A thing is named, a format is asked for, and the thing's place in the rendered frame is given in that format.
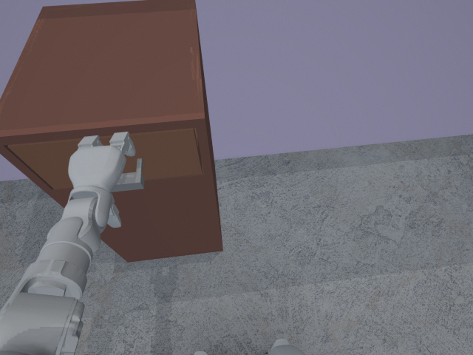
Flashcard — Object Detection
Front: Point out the right robot shin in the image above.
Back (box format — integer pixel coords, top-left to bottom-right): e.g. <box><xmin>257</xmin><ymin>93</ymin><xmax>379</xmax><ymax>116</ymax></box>
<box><xmin>272</xmin><ymin>339</ymin><xmax>289</xmax><ymax>348</ymax></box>

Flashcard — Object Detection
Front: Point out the robot left forearm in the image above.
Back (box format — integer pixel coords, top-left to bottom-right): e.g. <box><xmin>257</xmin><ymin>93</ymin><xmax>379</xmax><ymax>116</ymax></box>
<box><xmin>0</xmin><ymin>186</ymin><xmax>112</xmax><ymax>325</ymax></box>

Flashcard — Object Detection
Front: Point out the robot left upper arm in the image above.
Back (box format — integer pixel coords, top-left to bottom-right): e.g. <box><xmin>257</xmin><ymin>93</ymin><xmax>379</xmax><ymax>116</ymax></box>
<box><xmin>0</xmin><ymin>292</ymin><xmax>85</xmax><ymax>355</ymax></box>

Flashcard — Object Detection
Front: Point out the cabinet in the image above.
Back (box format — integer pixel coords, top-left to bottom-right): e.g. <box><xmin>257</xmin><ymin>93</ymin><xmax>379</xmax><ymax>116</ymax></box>
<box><xmin>0</xmin><ymin>0</ymin><xmax>223</xmax><ymax>263</ymax></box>

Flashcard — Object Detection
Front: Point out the drawer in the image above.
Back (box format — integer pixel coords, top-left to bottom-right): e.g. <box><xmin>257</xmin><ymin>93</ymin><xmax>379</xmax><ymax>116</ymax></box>
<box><xmin>8</xmin><ymin>128</ymin><xmax>202</xmax><ymax>189</ymax></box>

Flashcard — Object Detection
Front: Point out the robot left hand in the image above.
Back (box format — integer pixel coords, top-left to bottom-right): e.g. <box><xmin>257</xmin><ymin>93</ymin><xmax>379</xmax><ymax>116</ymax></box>
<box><xmin>68</xmin><ymin>132</ymin><xmax>136</xmax><ymax>228</ymax></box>

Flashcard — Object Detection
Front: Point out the handle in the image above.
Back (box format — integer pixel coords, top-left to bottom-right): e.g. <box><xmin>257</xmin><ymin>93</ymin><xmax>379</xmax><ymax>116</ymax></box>
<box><xmin>111</xmin><ymin>158</ymin><xmax>145</xmax><ymax>192</ymax></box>

